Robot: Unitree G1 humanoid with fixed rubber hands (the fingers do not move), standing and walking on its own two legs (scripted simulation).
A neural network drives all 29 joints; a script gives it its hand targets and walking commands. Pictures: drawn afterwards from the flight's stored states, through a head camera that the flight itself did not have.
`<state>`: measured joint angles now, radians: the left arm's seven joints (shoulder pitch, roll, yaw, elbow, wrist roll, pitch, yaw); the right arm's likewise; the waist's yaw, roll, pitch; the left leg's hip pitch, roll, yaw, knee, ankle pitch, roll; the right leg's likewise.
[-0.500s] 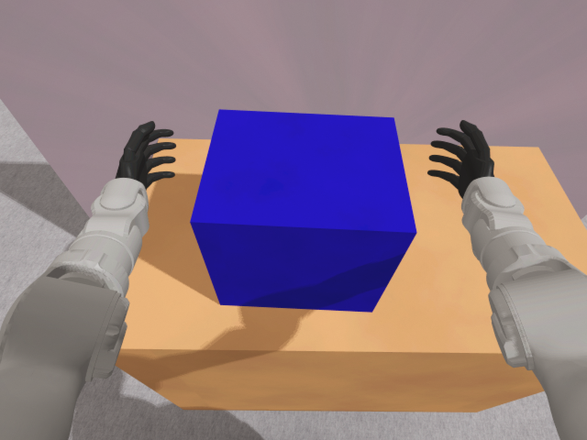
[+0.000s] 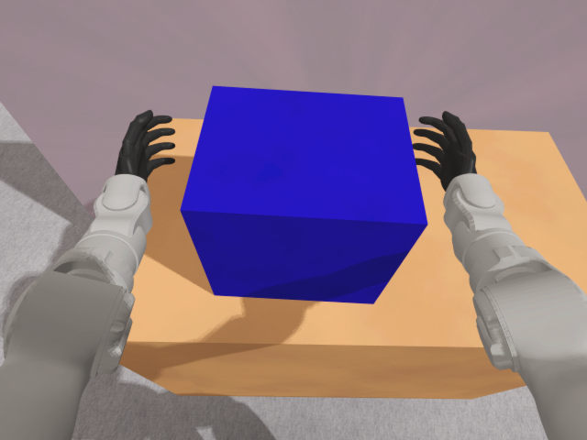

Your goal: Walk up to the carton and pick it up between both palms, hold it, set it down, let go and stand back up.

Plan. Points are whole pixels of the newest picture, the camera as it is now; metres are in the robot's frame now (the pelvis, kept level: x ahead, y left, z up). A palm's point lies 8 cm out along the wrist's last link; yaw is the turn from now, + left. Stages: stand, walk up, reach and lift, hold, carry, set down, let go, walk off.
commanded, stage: reach and lift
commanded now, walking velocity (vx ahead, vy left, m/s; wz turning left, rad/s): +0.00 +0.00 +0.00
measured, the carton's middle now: (300, 205) +0.45 +0.01 +0.03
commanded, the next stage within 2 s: none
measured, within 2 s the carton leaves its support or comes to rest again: neither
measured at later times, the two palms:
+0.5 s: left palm (163, 161) +0.47 +0.20 +0.09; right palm (431, 170) +0.48 -0.16 +0.09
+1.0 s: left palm (169, 169) +0.46 +0.19 +0.08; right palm (428, 170) +0.48 -0.16 +0.09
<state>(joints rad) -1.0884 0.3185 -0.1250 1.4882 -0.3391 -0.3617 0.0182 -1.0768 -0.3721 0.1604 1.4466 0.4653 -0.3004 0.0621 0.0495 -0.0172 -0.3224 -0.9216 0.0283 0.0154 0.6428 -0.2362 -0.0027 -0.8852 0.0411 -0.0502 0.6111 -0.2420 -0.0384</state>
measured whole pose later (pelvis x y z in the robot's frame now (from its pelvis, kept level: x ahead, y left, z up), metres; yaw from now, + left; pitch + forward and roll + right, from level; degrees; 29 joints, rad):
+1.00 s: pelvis +0.01 +0.00 +0.01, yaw +0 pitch +26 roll -1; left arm -1.10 0.20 0.10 1.54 -0.12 -0.38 0.08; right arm -1.11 -0.22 -0.08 1.48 0.19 -0.29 -0.04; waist 0.03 0.00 -0.29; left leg -0.82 0.03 0.03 0.58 -0.23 0.00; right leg -0.78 0.04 -0.05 0.55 -0.23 -0.04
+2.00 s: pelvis +0.03 +0.01 +0.03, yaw +1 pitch +13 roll +0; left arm -0.73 0.04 0.46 1.08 0.26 -0.27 0.02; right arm -0.76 -0.06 -0.51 1.11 -0.33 -0.34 0.00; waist 0.02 -0.01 -0.11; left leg -0.41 0.01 0.04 0.36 -0.18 0.01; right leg -0.37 0.01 -0.07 0.33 -0.19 -0.02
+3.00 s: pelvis +0.02 +0.01 +0.04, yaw +3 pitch -1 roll -1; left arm -0.47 -0.01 0.29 0.42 0.21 0.21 -0.02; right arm -0.52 -0.06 -0.16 0.73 0.00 -0.07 -0.06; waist -0.02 -0.06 -0.01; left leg -0.11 0.01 0.04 0.31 -0.18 0.01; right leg -0.04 0.01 -0.09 0.24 -0.17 -0.02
